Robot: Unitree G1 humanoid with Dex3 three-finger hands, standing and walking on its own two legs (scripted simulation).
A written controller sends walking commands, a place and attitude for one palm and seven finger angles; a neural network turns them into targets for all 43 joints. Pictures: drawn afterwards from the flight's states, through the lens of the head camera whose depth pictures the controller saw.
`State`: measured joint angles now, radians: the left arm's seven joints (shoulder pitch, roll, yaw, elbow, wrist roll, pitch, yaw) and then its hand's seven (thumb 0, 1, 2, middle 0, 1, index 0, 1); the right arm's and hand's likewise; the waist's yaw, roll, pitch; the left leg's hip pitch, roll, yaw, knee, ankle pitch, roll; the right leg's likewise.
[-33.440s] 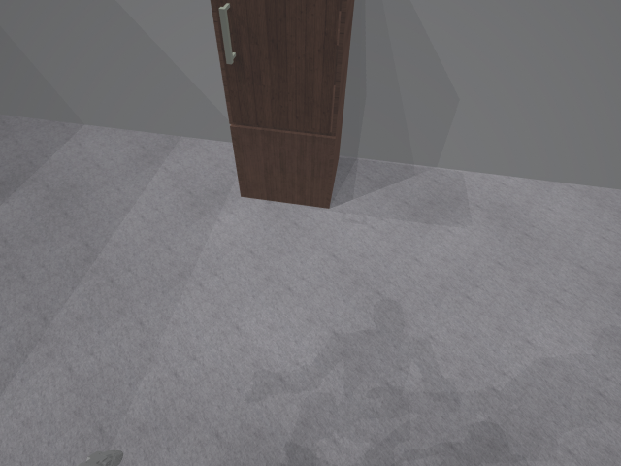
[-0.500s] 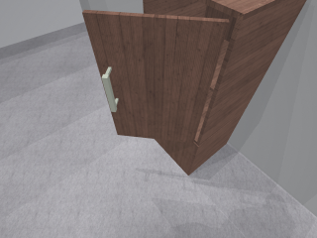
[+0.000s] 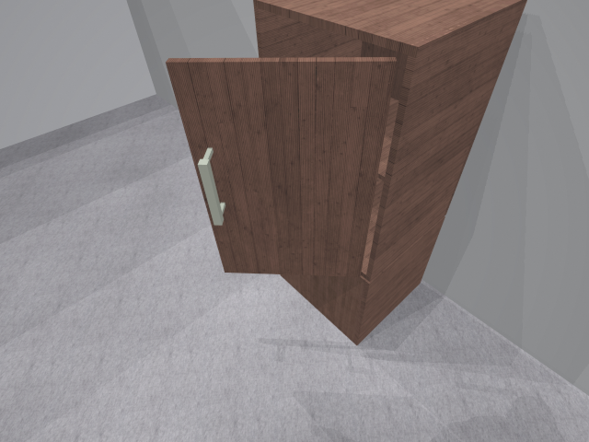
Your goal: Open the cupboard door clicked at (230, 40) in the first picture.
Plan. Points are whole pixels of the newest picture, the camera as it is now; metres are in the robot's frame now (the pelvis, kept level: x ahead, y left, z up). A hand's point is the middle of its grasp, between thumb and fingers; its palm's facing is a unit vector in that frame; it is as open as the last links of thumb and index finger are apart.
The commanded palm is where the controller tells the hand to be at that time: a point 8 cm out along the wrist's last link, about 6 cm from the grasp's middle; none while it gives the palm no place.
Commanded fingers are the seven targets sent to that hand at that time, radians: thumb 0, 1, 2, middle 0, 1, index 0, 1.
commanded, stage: come to a stop and stand still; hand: left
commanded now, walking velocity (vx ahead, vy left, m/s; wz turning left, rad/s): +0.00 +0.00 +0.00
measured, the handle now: (214, 188) +0.60 +0.21 +0.00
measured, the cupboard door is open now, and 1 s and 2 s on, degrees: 44 44 44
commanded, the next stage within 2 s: look again from close up in 0.50 s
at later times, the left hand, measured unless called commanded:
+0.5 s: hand out of the picture +0.03 +0.20 -0.16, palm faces -0.02 -0.96 -0.29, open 7.3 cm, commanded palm none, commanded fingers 0.00 0.90 0.90 -0.20 -0.30 -0.20 -0.30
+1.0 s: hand out of the picture +0.02 +0.19 -0.16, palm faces +0.02 -0.97 -0.26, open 7.3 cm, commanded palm none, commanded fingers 0.00 0.90 0.90 -0.20 -0.30 -0.20 -0.30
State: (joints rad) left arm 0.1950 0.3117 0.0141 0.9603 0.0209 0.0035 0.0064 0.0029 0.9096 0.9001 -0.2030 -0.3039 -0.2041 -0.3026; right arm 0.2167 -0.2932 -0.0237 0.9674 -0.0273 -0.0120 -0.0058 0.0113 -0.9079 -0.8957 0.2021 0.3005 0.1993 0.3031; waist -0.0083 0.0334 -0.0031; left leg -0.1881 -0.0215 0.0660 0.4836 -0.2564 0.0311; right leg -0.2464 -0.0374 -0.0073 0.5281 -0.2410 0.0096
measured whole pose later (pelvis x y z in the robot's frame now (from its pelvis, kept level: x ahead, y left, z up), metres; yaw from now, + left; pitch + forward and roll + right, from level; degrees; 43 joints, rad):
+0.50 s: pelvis -0.01 -0.02 +0.01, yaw +1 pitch -2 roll +0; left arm 0.21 0.28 -0.02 1.09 0.01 0.00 0.00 0.00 0.91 0.90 -0.21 -0.30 -0.21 -0.30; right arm 0.23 -0.30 0.00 1.10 -0.02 -0.01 0.00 0.01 -0.91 -0.90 0.20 0.30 0.20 0.30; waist -0.02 0.00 0.02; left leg -0.16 0.01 0.03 0.38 -0.18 0.00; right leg -0.20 -0.01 -0.04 0.40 -0.16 -0.02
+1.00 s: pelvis -0.01 -0.02 +0.01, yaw +2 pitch -3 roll +0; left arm 0.23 0.24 -0.01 1.10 0.02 -0.01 0.01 0.00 0.91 0.90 -0.20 -0.30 -0.20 -0.30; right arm 0.22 -0.24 -0.01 1.12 -0.02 -0.01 -0.01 0.01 -0.91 -0.90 0.20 0.30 0.20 0.30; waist 0.00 -0.01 0.02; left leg -0.14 0.00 0.03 0.36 -0.17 0.00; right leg -0.17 -0.01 -0.05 0.37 -0.15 -0.01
